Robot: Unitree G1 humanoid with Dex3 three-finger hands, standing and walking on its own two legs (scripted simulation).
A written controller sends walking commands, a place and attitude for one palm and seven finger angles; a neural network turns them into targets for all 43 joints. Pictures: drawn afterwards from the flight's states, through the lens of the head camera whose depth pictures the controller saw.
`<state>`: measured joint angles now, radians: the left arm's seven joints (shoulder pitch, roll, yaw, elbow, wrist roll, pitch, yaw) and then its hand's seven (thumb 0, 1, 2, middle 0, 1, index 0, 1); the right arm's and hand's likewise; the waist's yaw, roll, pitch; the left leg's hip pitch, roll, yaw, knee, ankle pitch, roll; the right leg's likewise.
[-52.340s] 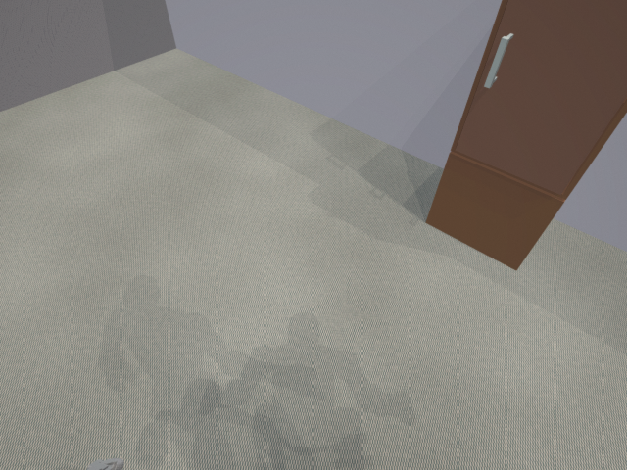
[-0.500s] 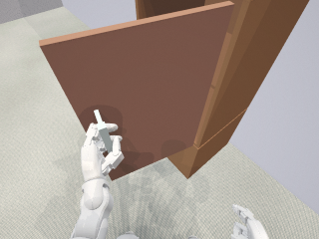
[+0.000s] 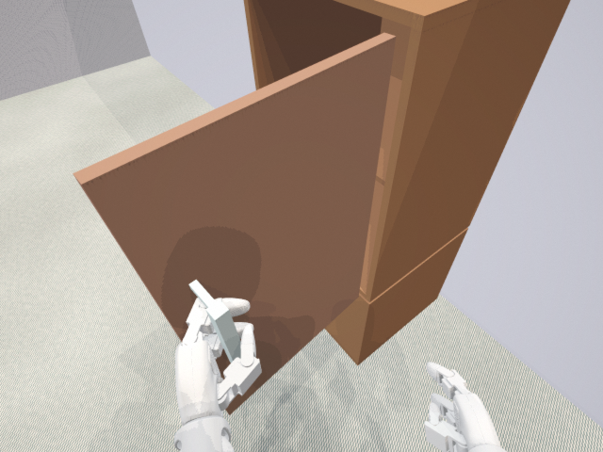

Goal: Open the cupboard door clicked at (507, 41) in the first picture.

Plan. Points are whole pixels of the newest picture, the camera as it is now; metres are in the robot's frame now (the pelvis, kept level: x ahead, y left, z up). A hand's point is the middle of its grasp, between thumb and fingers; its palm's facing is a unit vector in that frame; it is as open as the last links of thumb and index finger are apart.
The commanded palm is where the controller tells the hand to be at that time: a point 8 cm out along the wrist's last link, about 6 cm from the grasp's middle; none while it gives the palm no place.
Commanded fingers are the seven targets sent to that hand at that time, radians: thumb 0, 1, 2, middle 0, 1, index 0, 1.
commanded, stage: open thumb and fingers to let go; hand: left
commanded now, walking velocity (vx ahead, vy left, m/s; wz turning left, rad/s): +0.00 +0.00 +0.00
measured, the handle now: (220, 327) +0.27 +0.11 +0.06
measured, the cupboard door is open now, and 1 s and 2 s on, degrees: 95 93 95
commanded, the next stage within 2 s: slide the hand sideways off the handle in 0.76 s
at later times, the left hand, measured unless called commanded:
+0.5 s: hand (242, 354) +0.23 +0.08 +0.06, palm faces +0.33 -0.95 +0.01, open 13.0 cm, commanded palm +0.19 +0.13 +0.06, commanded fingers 0.00 -0.50 0.30 -0.24 -0.85 -0.24 -0.85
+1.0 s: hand (231, 375) +0.21 +0.09 +0.06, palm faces -0.09 -1.00 -0.01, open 15.9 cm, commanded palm +0.18 +0.12 +0.06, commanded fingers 0.00 -0.50 0.30 -0.15 -0.30 -0.15 -0.30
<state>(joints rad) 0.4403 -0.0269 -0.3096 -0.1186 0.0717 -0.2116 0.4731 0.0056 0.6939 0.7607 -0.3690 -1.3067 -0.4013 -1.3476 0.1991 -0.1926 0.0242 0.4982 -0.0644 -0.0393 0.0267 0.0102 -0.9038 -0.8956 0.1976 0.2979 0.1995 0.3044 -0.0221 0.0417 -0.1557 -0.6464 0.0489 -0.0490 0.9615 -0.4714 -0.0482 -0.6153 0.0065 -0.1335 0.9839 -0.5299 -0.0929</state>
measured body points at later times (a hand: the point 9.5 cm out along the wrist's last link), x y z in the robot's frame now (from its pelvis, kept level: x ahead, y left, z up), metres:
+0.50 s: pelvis -0.01 +0.00 +0.00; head +0.01 -0.03 +0.45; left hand +0.21 +0.13 +0.06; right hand +0.15 -0.23 -0.10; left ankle +0.01 +0.18 -0.68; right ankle -0.01 -0.05 -0.68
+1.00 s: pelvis -0.02 +0.05 -0.01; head +0.01 +0.04 +0.44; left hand +0.21 +0.14 +0.06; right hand +0.16 -0.17 -0.08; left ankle +0.01 +0.18 -0.68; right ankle -0.01 -0.05 -0.68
